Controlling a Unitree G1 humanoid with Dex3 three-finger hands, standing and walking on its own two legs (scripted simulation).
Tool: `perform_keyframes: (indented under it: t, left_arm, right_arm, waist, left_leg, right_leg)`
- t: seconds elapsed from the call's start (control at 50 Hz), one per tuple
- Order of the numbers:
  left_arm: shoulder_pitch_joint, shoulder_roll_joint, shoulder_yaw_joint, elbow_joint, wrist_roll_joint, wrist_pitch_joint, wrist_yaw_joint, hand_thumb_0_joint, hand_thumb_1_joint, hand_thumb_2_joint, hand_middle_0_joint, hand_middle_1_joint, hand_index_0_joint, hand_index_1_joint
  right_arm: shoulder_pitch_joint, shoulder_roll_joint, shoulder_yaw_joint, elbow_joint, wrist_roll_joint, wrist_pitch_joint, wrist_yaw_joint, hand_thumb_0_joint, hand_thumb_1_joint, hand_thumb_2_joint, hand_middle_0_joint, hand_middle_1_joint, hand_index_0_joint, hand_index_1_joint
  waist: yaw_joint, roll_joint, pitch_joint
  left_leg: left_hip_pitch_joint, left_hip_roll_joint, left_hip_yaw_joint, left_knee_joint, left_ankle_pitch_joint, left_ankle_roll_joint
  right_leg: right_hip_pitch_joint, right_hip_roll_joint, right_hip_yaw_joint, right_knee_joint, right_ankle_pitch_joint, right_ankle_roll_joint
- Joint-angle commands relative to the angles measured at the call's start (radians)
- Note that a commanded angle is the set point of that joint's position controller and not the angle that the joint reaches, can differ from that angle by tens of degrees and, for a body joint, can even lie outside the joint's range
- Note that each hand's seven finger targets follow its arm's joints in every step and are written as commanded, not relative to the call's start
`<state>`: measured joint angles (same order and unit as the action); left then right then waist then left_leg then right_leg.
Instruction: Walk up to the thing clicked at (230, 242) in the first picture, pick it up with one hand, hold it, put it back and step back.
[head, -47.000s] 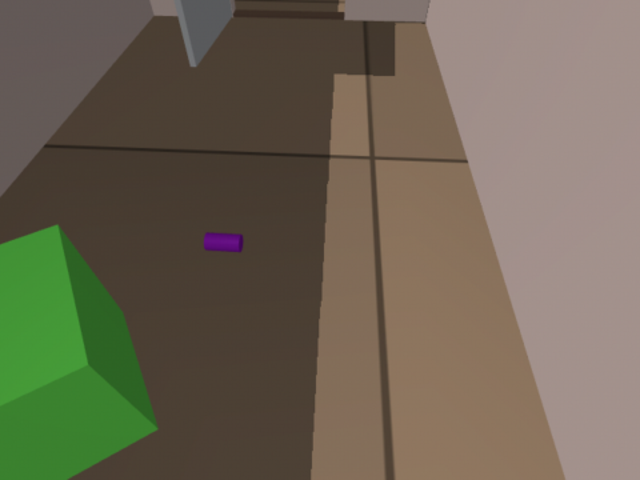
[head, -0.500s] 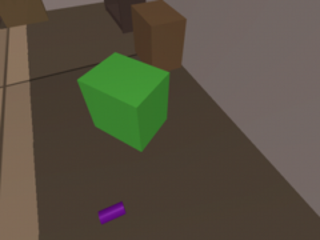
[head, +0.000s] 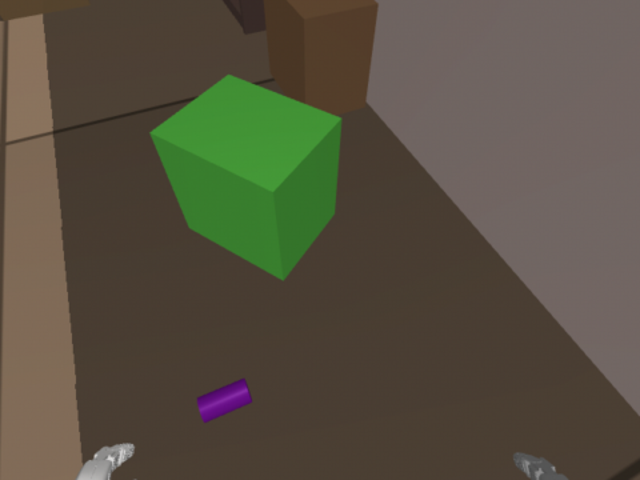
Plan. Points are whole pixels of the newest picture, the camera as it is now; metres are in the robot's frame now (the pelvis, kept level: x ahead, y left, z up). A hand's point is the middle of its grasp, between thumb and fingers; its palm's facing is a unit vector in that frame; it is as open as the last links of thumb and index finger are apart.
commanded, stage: rise first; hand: left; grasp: from above
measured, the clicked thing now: (225, 399) +0.38 +0.27 -0.74
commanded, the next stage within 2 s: none
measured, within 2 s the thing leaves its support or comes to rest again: neither
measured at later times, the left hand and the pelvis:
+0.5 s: hand out of the picture +0.14 +0.27 -0.23, palm faces -0.15 -0.86 -0.48, open 13.8 cm; pelvis -0.01 +0.00 -0.08, yaw -1 degrees
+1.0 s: hand (154, 462) +0.19 +0.32 -0.39, palm faces -0.39 -0.52 -0.76, open 14.0 cm; pelvis -0.05 -0.01 -0.25, yaw -3 degrees
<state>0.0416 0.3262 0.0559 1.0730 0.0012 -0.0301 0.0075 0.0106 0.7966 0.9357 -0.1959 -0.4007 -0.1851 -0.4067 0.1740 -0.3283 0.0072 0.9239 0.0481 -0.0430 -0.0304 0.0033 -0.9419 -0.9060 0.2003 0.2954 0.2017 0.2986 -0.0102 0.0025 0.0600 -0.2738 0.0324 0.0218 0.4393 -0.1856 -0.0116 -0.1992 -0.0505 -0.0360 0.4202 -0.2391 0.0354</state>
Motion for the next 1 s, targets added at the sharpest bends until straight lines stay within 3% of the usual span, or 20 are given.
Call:
perform_keyframes:
  t: [0.0, 0.02, 0.06, 0.14, 0.18, 0.28, 0.36, 0.48, 0.5, 0.54, 0.56, 0.64, 0.7, 0.78, 0.82, 0.9, 0.98]
  left_arm:
    - [-0.138, 0.283, 0.147, -0.008, 0.072, -0.026, -0.006, 0.0, 0.26, 0.9, -0.14, -0.933, -0.167, -0.907]
    - [-0.061, 0.26, 0.159, 0.001, 0.097, -0.015, -0.017, 0.0, 0.18, 0.908, -0.121, -0.985, -0.154, -0.951]
    - [-0.02, 0.223, 0.15, -0.027, 0.122, 0.006, -0.021, 0.0, 0.02, 0.937, -0.105, -1.016, -0.131, -0.989]
    - [-0.018, 0.2, 0.15, -0.09, 0.165, 0.061, -0.009, 0.0, -0.3, 0.991, -0.096, -1.028, -0.096, -1.028]
    - [-0.049, 0.224, 0.168, -0.153, 0.185, 0.07, 0.002, 0.0, -0.46, 0.991, -0.1, -1.043, -0.093, -1.049]
    - [-0.036, 0.231, 0.206, -0.261, 0.236, 0.049, 0.018, 0.0, -0.578, 0.994, -0.115, -1.048, -0.102, -1.061]
    - [0.015, 0.224, 0.21, -0.405, 0.257, 0.044, 0.023, 0.0, -0.577, 0.985, -0.123, -1.046, -0.109, -1.061]
    - [0.11, 0.224, 0.217, -0.519, 0.309, 0.078, 0.025, 0.0, -0.587, 0.986, -0.094, -1.082, -0.087, -1.089]
    - [0.107, 0.229, 0.219, -0.529, 0.316, 0.084, 0.026, 0.0, -0.576, 0.978, -0.09, -1.087, -0.087, -1.089]
    - [0.13, 0.229, 0.231, -0.56, 0.331, 0.092, 0.032, 0.0, -0.59, 0.983, -0.083, -1.083, -0.079, -1.087]
    - [0.154, 0.216, 0.218, -0.572, 0.335, 0.097, 0.03, 0.0, -0.582, 0.972, -0.092, -1.08, -0.089, -1.082]
    - [0.112, 0.243, 0.224, -0.613, 0.37, 0.099, 0.035, 0.0, -0.587, 0.958, -0.094, -1.086, -0.095, -1.085]
    - [0.044, 0.263, 0.223, -0.569, 0.425, 0.073, 0.043, 0.0, -0.553, 0.943, -0.087, -1.08, -0.093, -1.073]
    - [-0.051, 0.316, 0.238, -0.501, 0.527, 0.002, 0.083, 0.0, -0.527, 0.946, -0.079, -1.084, -0.087, -1.075]
    - [-0.11, 0.326, 0.225, -0.479, 0.571, -0.044, 0.103, 0.0, -0.517, 0.946, -0.08, -1.073, -0.087, -1.065]
    - [-0.167, 0.386, 0.236, -0.458, 0.655, -0.104, 0.159, 0.0, -0.526, 0.96, -0.102, -1.05, -0.103, -1.049]
    - [-0.268, 0.451, 0.244, -0.401, 0.742, -0.107, 0.224, 0.0, -0.554, 1.0, -0.09, -1.053, -0.084, -1.059]
  right_arm:
    - [0.083, -0.129, -0.083, -0.159, -0.022, -0.03, -0.017, 0.0, -0.973, -0.916, 0.199, 0.3, 0.2, 0.3]
    - [0.088, -0.121, -0.093, -0.178, -0.034, -0.032, -0.007, 0.0, -0.981, -0.918, 0.199, 0.3, 0.199, 0.3]
    - [0.09, -0.107, -0.095, -0.231, -0.034, -0.037, -0.002, 0.0, -0.958, -0.912, 0.2, 0.3, 0.2, 0.3]
    - [0.062, -0.1, -0.102, -0.308, -0.03, -0.038, 0.012, 0.0, -0.932, -0.906, 0.2, 0.3, 0.2, 0.3]
    - [0.052, -0.096, -0.103, -0.341, -0.032, -0.046, 0.017, 0.0, -0.914, -0.902, 0.2, 0.3, 0.2, 0.3]
    - [0.073, -0.079, -0.114, -0.378, -0.042, -0.076, 0.023, 0.0, -0.938, -0.907, 0.201, 0.299, 0.2, 0.299]
    - [0.062, -0.073, -0.116, -0.406, -0.046, -0.096, 0.018, 0.0, -0.938, -0.909, 0.201, 0.3, 0.2, 0.3]
    - [0.054, -0.07, -0.121, -0.421, -0.052, -0.114, 0.017, 0.0, -0.951, -0.912, 0.2, 0.3, 0.2, 0.3]
    - [0.042, -0.071, -0.121, -0.424, -0.052, -0.117, 0.016, 0.0, -0.94, -0.909, 0.2, 0.3, 0.2, 0.3]
    - [0.027, -0.067, -0.117, -0.435, -0.053, -0.126, 0.018, 0.0, -0.933, -0.907, 0.2, 0.3, 0.2, 0.3]
    - [0.018, -0.066, -0.118, -0.436, -0.052, -0.129, 0.02, 0.0, -0.942, -0.91, 0.2, 0.3, 0.2, 0.3]
    - [-0.007, -0.065, -0.114, -0.444, -0.049, -0.144, 0.022, 0.0, -0.939, -0.909, 0.2, 0.3, 0.2, 0.3]
    - [-0.029, -0.071, -0.116, -0.434, -0.053, -0.156, 0.029, 0.0, -0.913, -0.902, 0.2, 0.3, 0.2, 0.3]
    - [-0.05, -0.09, -0.122, -0.411, -0.057, -0.171, 0.045, 0.0, -0.889, -0.895, 0.2, 0.3, 0.2, 0.3]
    - [-0.055, -0.101, -0.125, -0.396, -0.06, -0.176, 0.053, 0.0, -0.887, -0.895, 0.2, 0.3, 0.2, 0.3]
    - [-0.05, -0.12, -0.133, -0.365, -0.067, -0.177, 0.064, 0.0, -0.902, -0.901, 0.2, 0.3, 0.2, 0.3]
    - [-0.044, -0.133, -0.134, -0.329, -0.072, -0.16, 0.073, 0.0, -0.899, -0.902, 0.2, 0.3, 0.2, 0.3]
  waist:
    - [-0.006, -0.003, -0.225]
    - [0.022, 0.02, -0.26]
    - [0.034, 0.04, -0.281]
    - [0.017, 0.028, -0.264]
    - [0.016, 0.007, -0.272]
    - [0.009, 0.032, -0.332]
    - [0.002, 0.064, -0.377]
    - [0.004, 0.07, -0.468]
    - [-0.004, 0.055, -0.464]
    - [0.006, 0.071, -0.451]
    - [0.011, 0.068, -0.468]
    - [-0.006, 0.057, -0.481]
    - [-0.013, 0.047, -0.476]
    - [0.011, 0.069, -0.524]
    - [-0.002, 0.088, -0.565]
    - [0.019, 0.101, -0.695]
    - [0.027, 0.108, -0.773]
  left_leg:
    - [-0.025, -0.035, 0.022, 0.08, 0.042, 0.016]
    - [-0.055, -0.039, 0.023, 0.116, 0.073, 0.011]
    - [-0.076, -0.045, 0.024, 0.136, 0.085, 0.007]
    - [-0.15, -0.033, 0.007, 0.19, 0.064, 0.005]
    - [-0.203, -0.028, 0.003, 0.241, 0.034, 0.009]
    - [-0.326, -0.018, -0.005, 0.398, -0.014, 0.012]
    - [-0.372, -0.007, -0.017, 0.467, -0.063, 0.012]
    - [-0.445, -0.003, -0.02, 0.599, -0.007, 0.021]
    - [-0.472, -0.003, -0.021, 0.614, -0.027, 0.022]
    - [-0.528, -0.005, -0.026, 0.639, -0.079, 0.02]
    - [-0.539, -0.005, -0.027, 0.658, -0.075, 0.02]
    - [-0.639, -0.009, -0.027, 0.744, -0.119, 0.027]
    - [-0.737, -0.008, -0.033, 0.826, -0.157, 0.029]
    - [-0.842, -0.005, -0.047, 0.927, -0.201, 0.023]
    - [-0.894, -0.001, -0.059, 0.982, -0.227, 0.017]
    - [-0.946, 0.001, -0.061, 1.121, -0.154, 0.017]
    - [-1.007, 0.008, -0.064, 1.226, -0.132, 0.014]
  right_leg:
    - [-0.141, 0.047, -0.002, 0.075, 0.09, -0.053]
    - [-0.142, 0.047, -0.003, 0.115, 0.106, -0.055]
    - [-0.149, 0.052, -0.003, 0.142, 0.102, -0.057]
    - [-0.239, 0.064, -0.013, 0.197, 0.062, -0.058]
    - [-0.291, 0.064, -0.014, 0.242, 0.027, -0.057]
    - [-0.449, 0.062, -0.006, 0.401, -0.018, -0.054]
    - [-0.544, 0.061, -0.003, 0.481, -0.067, -0.054]
    - [-0.634, 0.056, 0.001, 0.59, -0.023, -0.052]
    - [-0.655, 0.057, -0.001, 0.603, -0.036, -0.051]
    - [-0.7, 0.057, -0.001, 0.64, -0.078, -0.054]
    - [-0.716, 0.057, -0.003, 0.658, -0.081, -0.054]
    - [-0.794, 0.055, 0.002, 0.724, -0.103, -0.051]
    - [-0.906, 0.054, 0.004, 0.806, -0.142, -0.051]
    - [-1.065, 0.055, 0.003, 0.94, -0.198, -0.058]
    - [-1.146, 0.057, 0.0, 1.012, -0.217, -0.059]
    - [-1.254, 0.061, -0.008, 1.141, -0.17, -0.058]
    - [-1.339, 0.067, -0.021, 1.233, -0.157, -0.057]
